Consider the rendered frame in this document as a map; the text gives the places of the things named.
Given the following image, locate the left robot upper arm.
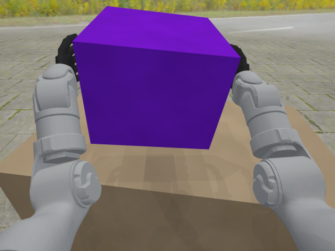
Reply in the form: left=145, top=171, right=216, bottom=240
left=0, top=160, right=102, bottom=251

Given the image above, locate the carton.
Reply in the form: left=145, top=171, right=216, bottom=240
left=72, top=6, right=241, bottom=150

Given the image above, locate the pedestal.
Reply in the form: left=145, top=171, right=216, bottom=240
left=0, top=93, right=335, bottom=251

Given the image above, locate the left robot forearm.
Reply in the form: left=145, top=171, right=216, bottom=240
left=30, top=64, right=87, bottom=208

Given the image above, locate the right robot upper arm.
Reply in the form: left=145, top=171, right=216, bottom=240
left=253, top=156, right=335, bottom=251

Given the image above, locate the right robot hand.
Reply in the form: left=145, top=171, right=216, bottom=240
left=230, top=44, right=249, bottom=89

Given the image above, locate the right robot forearm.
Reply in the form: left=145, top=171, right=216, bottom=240
left=232, top=71, right=326, bottom=196

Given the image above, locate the left robot hand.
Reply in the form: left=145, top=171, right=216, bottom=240
left=55, top=34, right=79, bottom=82

